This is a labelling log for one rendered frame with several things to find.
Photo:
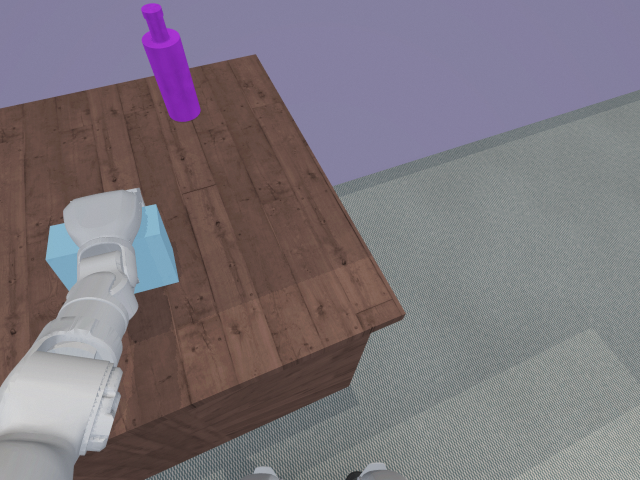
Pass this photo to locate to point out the left robot shin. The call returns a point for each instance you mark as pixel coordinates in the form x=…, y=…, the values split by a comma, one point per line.
x=264, y=469

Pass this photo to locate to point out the sponge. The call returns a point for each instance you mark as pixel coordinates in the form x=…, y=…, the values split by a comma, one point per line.
x=155, y=260

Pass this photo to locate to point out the robot left hand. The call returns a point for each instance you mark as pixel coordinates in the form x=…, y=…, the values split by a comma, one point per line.
x=110, y=214

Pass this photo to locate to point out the right robot shin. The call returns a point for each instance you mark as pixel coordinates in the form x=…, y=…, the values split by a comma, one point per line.
x=373, y=466

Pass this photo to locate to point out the robot shin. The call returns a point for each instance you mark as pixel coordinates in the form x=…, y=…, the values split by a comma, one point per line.
x=373, y=466
x=264, y=469

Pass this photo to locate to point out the table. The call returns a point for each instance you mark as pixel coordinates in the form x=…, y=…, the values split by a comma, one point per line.
x=277, y=294

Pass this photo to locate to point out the left robot upper arm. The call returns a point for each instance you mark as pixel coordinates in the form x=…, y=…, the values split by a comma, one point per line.
x=60, y=407

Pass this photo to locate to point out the robot left forearm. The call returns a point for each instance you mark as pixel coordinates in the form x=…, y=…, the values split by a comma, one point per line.
x=95, y=316

